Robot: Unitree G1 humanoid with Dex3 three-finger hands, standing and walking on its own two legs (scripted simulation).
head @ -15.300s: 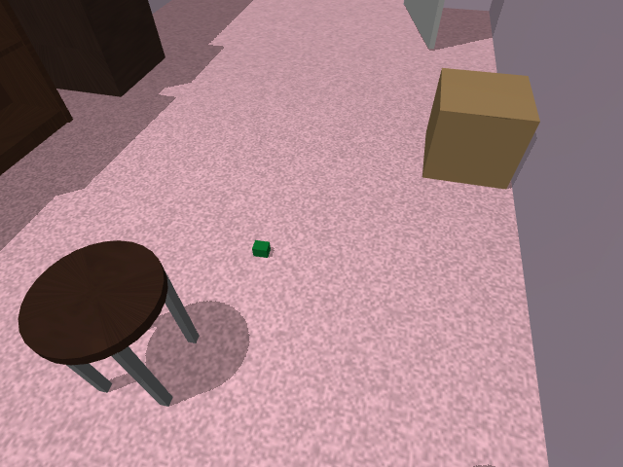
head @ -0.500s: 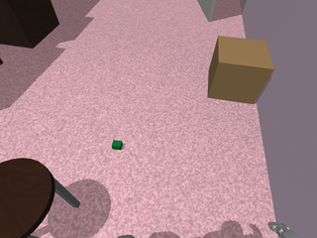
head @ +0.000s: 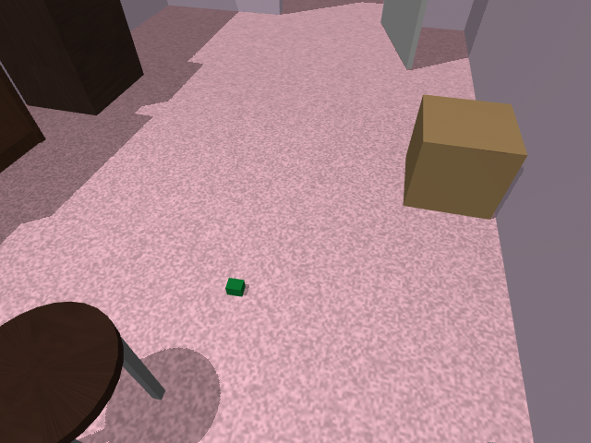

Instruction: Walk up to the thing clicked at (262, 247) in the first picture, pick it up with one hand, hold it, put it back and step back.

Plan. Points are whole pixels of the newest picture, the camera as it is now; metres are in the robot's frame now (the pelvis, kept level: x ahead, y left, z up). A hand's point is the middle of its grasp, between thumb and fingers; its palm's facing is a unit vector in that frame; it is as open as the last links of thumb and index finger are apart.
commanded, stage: walk up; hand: left
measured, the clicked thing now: (235, 287) +0.81 +0.24 -0.75
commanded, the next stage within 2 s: stand in 0.44 s
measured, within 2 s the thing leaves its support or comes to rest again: neither
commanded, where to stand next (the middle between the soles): +0.43 +0.00 m, yaw +0 degrees
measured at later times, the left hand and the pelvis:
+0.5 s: hand out of the picture +0.10 +0.26 -0.15, palm faces +0.01 -0.94 -0.35, open 7.4 cm; pelvis +0.02 +0.00 +0.01, yaw +0 degrees
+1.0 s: hand out of the picture +0.07 +0.25 -0.15, palm faces -0.04 -0.94 -0.35, open 7.3 cm; pelvis +0.00 +0.00 +0.01, yaw +0 degrees
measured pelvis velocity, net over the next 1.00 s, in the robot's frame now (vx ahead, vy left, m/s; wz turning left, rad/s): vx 0.00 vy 0.00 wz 0.00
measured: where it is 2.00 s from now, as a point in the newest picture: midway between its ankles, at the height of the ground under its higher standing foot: outside the picture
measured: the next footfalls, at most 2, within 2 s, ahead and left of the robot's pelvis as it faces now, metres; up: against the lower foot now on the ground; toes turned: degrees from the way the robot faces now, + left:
none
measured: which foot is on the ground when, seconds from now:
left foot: down 0.00-1.00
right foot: down 0.00-1.00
